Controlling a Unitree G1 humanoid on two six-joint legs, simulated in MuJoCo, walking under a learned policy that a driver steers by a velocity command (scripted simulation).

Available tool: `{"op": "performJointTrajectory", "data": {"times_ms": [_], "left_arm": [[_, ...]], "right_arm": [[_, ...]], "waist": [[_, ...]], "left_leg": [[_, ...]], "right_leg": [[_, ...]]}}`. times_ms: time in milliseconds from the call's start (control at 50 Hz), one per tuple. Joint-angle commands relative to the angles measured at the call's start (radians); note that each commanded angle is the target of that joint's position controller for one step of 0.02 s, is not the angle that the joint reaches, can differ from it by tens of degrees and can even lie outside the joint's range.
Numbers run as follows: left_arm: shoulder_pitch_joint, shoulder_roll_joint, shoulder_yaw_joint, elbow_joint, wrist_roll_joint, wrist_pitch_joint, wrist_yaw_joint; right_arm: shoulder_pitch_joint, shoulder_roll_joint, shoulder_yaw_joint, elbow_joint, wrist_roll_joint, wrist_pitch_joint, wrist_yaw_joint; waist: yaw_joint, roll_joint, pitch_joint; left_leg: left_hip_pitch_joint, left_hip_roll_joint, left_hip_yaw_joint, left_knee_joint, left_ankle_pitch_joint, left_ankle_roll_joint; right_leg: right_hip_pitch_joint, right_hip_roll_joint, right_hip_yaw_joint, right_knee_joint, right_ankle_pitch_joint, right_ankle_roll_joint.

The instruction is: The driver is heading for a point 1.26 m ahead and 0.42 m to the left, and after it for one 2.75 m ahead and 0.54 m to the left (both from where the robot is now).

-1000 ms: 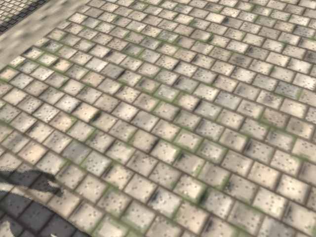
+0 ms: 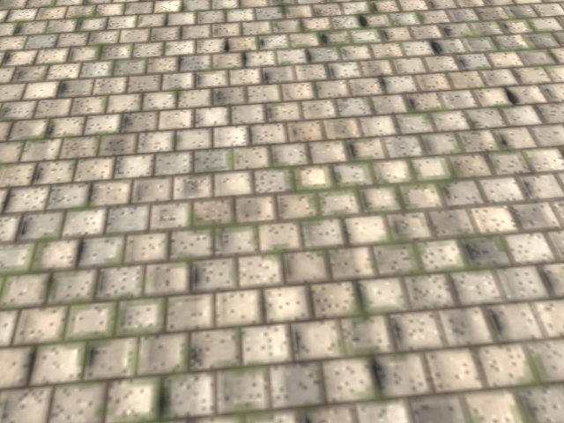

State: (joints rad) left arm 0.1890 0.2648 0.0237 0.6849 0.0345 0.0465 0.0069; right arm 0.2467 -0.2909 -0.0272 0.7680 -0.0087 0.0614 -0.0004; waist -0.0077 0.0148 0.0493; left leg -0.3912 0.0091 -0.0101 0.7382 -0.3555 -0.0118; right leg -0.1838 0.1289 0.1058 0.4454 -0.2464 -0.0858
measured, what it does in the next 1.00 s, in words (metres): steps on the spot, turning left: left foot, then right foot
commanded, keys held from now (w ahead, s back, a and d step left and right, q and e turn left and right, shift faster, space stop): q+shift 0.72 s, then e+shift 0.26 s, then w+e+shift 0.02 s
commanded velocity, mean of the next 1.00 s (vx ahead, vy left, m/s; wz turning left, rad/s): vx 0.00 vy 0.00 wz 0.57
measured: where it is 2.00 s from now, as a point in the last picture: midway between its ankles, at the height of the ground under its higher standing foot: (315, 375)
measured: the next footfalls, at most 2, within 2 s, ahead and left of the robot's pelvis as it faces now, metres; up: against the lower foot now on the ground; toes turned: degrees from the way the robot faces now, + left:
left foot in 0.10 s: +0.04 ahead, +0.11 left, +0.00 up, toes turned +2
right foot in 0.50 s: +0.13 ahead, -0.08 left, +0.00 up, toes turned +33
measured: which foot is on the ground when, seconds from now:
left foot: up 0.00-0.08, down 0.10-0.50, up 0.52-0.90, down 0.92-1.00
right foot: down 0.00-0.10, up 0.12-0.48, down 0.50-0.92, up 0.94-1.00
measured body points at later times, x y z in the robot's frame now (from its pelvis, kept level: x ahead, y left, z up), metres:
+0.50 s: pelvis +0.03 -0.01 +0.00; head +0.07 +0.00 +0.44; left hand +0.07 +0.31 -0.09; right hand +0.24 -0.26 -0.11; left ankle +0.00 +0.11 -0.74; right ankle +0.09 -0.10 -0.74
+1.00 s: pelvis +0.03 -0.01 +0.00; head +0.04 +0.03 +0.45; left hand -0.11 +0.23 -0.14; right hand +0.32 -0.08 -0.10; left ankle -0.05 +0.07 -0.74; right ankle +0.08 -0.11 -0.71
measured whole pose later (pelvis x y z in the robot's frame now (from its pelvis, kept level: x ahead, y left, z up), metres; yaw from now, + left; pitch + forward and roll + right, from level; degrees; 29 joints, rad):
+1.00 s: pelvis +0.03 -0.01 +0.00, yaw +37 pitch +0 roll +0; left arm 0.33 0.28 0.03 0.78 0.00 0.04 -0.02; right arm 0.09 -0.22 0.00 0.71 -0.02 0.05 -0.01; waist 0.08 -0.04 0.07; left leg -0.18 -0.01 0.03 0.46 -0.27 0.03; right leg -0.32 -0.01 -0.03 0.79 -0.49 -0.02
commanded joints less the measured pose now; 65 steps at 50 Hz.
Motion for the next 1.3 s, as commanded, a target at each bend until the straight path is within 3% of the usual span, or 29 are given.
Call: {"op": "performJointTrajectory", "data": {"times_ms": [20, 80, 100, 120, 140, 180, 240, 300, 380, 440, 480, 500, 520, 540, 580, 640, 740, 800, 860, 880, 900, 920, 940, 960, 980, 1020, 1060, 1140, 1300], "left_arm": [[0.041, 0.193, 0.047, -0.018, -0.001, -0.008, 0.018], [0.024, 0.198, 0.051, -0.009, -0.02, -0.009, 0.034], [0.016, 0.178, 0.049, -0.031, -0.016, -0.014, 0.036], [-0.018, 0.138, 0.039, -0.076, -0.014, -0.012, 0.036], [-0.045, 0.131, 0.033, -0.082, -0.006, -0.009, 0.041], [-0.045, 0.125, 0.033, -0.06, -0.011, -0.009, 0.031], [-0.059, 0.124, 0.031, -0.064, -0.01, -0.008, 0.014], [-0.097, 0.106, 0.021, -0.083, -0.018, -0.009, 0.008], [-0.108, 0.126, 0.02, -0.096, -0.022, -0.022, 0.017], [-0.055, 0.142, 0.023, -0.086, -0.027, -0.036, 0.027], [0.026, 0.151, 0.028, -0.064, -0.022, -0.049, 0.042], [0.034, 0.223, 0.043, -0.065, -0.013, -0.055, 0.055], [-0.033, 0.315, 0.057, -0.095, -0.007, -0.046, 0.051], [-0.039, 0.257, 0.048, -0.091, -0.002, -0.037, 0.045], [-0.086, 0.162, 0.021, -0.1, -0.005, -0.033, 0.04], [-0.071, 0.148, 0.019, -0.1, -0.002, -0.037, 0.044], [0.079, 0.175, 0.043, -0.056, -0.001, -0.045, 0.034], [0.075, 0.187, 0.049, -0.03, -0.005, -0.054, 0.012], [0.045, 0.156, 0.032, -0.002, -0.013, -0.05, -0.008], [0.035, 0.131, 0.02, 0.011, -0.026, -0.048, -0.015], [0.07, 0.131, 0.02, 0.023, -0.037, -0.05, -0.02], [0.113, 0.083, 0.009, 0.001, -0.035, -0.054, -0.029], [0.126, 0.066, 0.007, -0.01, -0.04, -0.041, -0.025], [0.108, 0.142, 0.031, 0.008, -0.038, -0.023, -0.019], [0.102, 0.162, 0.049, 0.015, -0.042, -0.013, -0.019], [0.107, 0.182, 0.067, 0.027, -0.015, 0.003, -0.033], [0.061, 0.169, 0.072, 0.011, -0.01, 0.007, -0.059], [0.007, 0.115, 0.072, -0.011, -0.013, -0.002, -0.084], [-0.109, 0.105, 0.067, -0.079, -0.011, 0.001, -0.118]], "right_arm": [[-0.048, -0.11, -0.026, -0.076, 0.008, -0.017, 0.006], [-0.006, -0.099, -0.023, -0.074, 0.001, -0.04, 0.007], [0.023, -0.166, -0.038, -0.075, -0.012, -0.05, 0.004], [0.039, -0.273, -0.074, -0.076, 0.003, -0.052, 0.007], [0.146, -0.247, -0.076, -0.047, 0.003, -0.053, 0.015], [0.067, -0.194, -0.078, -0.056, 0.011, -0.043, 0.006], [0.002, -0.162, -0.078, -0.081, 0.012, -0.022, -0.003], [0.055, -0.191, -0.099, -0.076, 0.009, -0.014, 0.001], [0.038, -0.22, -0.117, -0.093, -0.003, -0.01, 0.008], [-0.023, -0.226, -0.122, -0.114, -0.005, -0.01, 0.014], [-0.087, -0.209, -0.116, -0.132, 0.006, -0.012, 0.011], [-0.043, -0.145, -0.1, -0.139, 0.011, -0.018, 0.008], [0.024, -0.101, -0.091, -0.152, 0.007, -0.019, 0.003], [0.006, -0.204, -0.111, -0.128, -0.029, -0.016, 0.001], [0.007, -0.195, -0.116, -0.105, -0.024, -0.005, 0.022], [0.018, -0.166, -0.1, -0.101, -0.004, 0.011, 0.055], [-0.118, -0.121, -0.072, -0.16, -0.002, 0.02, 0.068], [-0.101, -0.075, -0.049, -0.153, 0.006, 0.018, 0.051], [-0.065, -0.041, -0.026, -0.112, 0.005, 0.014, 0.021], [-0.024, -0.019, -0.016, -0.082, -0.007, 0.008, 0.009], [0.001, -0.058, -0.019, -0.068, -0.03, -0.004, -0.005], [0.047, -0.138, -0.029, -0.072, -0.05, -0.016, -0.019], [-0.054, -0.223, -0.05, -0.084, -0.016, -0.017, -0.03], [-0.081, -0.182, -0.05, -0.094, -0.011, -0.022, -0.03], [-0.102, -0.15, -0.039, -0.097, -0.009, -0.025, -0.031], [-0.068, -0.119, -0.031, -0.088, -0.021, -0.028, -0.032], [-0.058, -0.119, -0.033, -0.084, -0.021, -0.047, -0.032], [0.004, -0.113, -0.045, -0.054, -0.03, -0.104, -0.029], [0.036, -0.155, -0.071, -0.015, -0.036, -0.155, -0.021]], "waist": [[0.036, -0.115, -0.034], [-0.006, -0.06, -0.043], [-0.002, 0.056, -0.066], [0.007, 0.2, -0.032], [-0.046, 0.205, -0.074], [-0.006, 0.074, -0.041], [0.008, 0.084, -0.077], [-0.027, 0.082, -0.101], [-0.038, 0.118, -0.112], [-0.007, 0.144, -0.113], [0.055, 0.127, -0.099], [0.029, -0.031, -0.119], [-0.01, -0.269, -0.134], [-0.003, -0.154, -0.087], [-0.028, -0.102, -0.026], [-0.018, -0.154, -0.041], [0.066, -0.162, -0.062], [0.045, -0.179, -0.1], [0.015, -0.214, -0.097], [-0.018, -0.187, -0.091], [-0.018, -0.141, -0.11], [-0.009, 0.04, -0.186], [0.015, 0.226, -0.125], [-0.015, 0.18, -0.104], [-0.009, 0.164, -0.07], [-0.018, 0.168, -0.049], [-0.033, 0.19, 0.013], [-0.036, 0.101, 0.029], [-0.012, 0.086, 0.076]], "left_leg": [[0.07, -0.034, 0.016, -0.057, -0.055, 0.035], [0.166, -0.026, -0.043, -0.3, 0.134, 0.076], [0.233, 0.091, -0.248, -0.369, 0.321, 0.118], [0.296, 0.286, -0.537, -0.368, 0.736, 0.266], [0.347, 0.355, -0.655, -0.406, 0.83, 0.369], [0.314, 0.233, -0.488, -0.393, 0.637, 0.319], [0.319, 0.101, -0.386, -0.382, 0.575, 0.227], [0.339, 0.093, -0.44, -0.366, 0.514, 0.23], [0.283, 0.081, -0.532, -0.352, 0.456, 0.212], [0.204, 0.051, -0.583, -0.333, 0.446, 0.164], [0.077, -0.016, -0.564, -0.286, 0.294, 0.086], [-0.03, -0.103, -0.454, -0.155, 0.008, 0.028], [-0.164, -0.251, -0.203, 0.083, -0.248, -0.013], [-0.168, -0.142, -0.166, 0.241, -0.204, -0.02], [-0.137, -0.091, -0.128, 0.38, -0.097, -0.019], [-0.165, -0.062, -0.052, 0.449, -0.037, -0.041], [-0.187, -0.021, -0.012, 0.282, -0.079, -0.053], [-0.018, -0.063, -0.009, 0.106, -0.142, -0.016], [0.154, -0.079, 0.026, -0.195, -0.037, 0.014], [0.279, -0.068, 0.038, -0.409, 0.139, 0.023], [0.438, -0.004, -0.017, -0.497, 0.302, 0.033], [0.594, 0.248, -0.238, -0.475, 0.469, 0.068], [0.394, 0.367, -0.259, -0.402, 0.67, 0.2], [0.363, 0.349, -0.211, -0.385, 0.677, 0.249], [0.346, 0.325, -0.156, -0.39, 0.692, 0.249], [0.342, 0.272, -0.129, -0.529, 0.018, 0.188], [0.372, 0.275, -0.163, -0.623, -0.253, 0.161], [0.458, 0.317, -0.104, -0.659, -0.218, 0.153], [0.416, 0.37, 0.089, -0.688, -0.182, 0.128]], "right_leg": [[0.019, -0.333, 0.156, -0.053, 0.447, -0.122], [0.023, -0.305, 0.104, 0.066, 0.431, -0.064], [-0.046, -0.216, 0.031, 0.218, 0.283, -0.014], [-0.259, -0.012, -0.116, 0.377, -0.137, 0.063], [-0.348, 0.001, -0.057, 0.553, -0.422, 0.073], [-0.378, -0.063, -0.003, 0.653, -0.292, 0.088], [-0.354, -0.071, -0.032, 0.544, -0.178, 0.126], [-0.351, -0.06, -0.036, 0.433, -0.17, 0.142], [-0.275, -0.041, -0.02, 0.31, -0.148, 0.125], [-0.14, -0.025, -0.011, 0.172, -0.126, 0.107], [0.053, -0.051, -0.006, -0.08, -0.003, 0.097], [0.163, -0.242, 0.162, -0.209, -0.078, 0.058], [0.174, -0.506, 0.476, -0.271, -0.141, -0.061], [0.077, -0.516, 0.426, -0.245, -0.047, -0.108], [-0.006, -0.409, 0.2, -0.199, 0.12, -0.096], [0.052, -0.342, 0.016, -0.153, 0.317, -0.085], [0.184, -0.406, -0.026, -0.114, 0.476, -0.124], [0.127, -0.396, -0.049, -0.064, 0.586, -0.128], [0.066, -0.346, -0.042, -0.027, 0.613, -0.107], [0.012, -0.318, -0.043, -0.004, 0.585, -0.069], [-0.082, -0.299, -0.036, 0.011, 0.494, -0.015], [-0.199, -0.252, -0.061, 0.117, 0.125, 0.04], [-0.204, -0.143, -0.143, 0.195, -0.282, 0.064], [-0.216, -0.141, -0.114, 0.392, -0.348, 0.068], [-0.278, -0.124, -0.106, 0.529, -0.343, 0.069], [-0.356, -0.162, -0.104, 0.604, -0.231, 0.064], [-0.477, -0.173, -0.112, 0.647, -0.147, 0.072], [-0.607, -0.204, -0.102, 0.649, -0.045, 0.078], [-0.648, -0.266, -0.109, 0.55, 0.063, 0.061]]}}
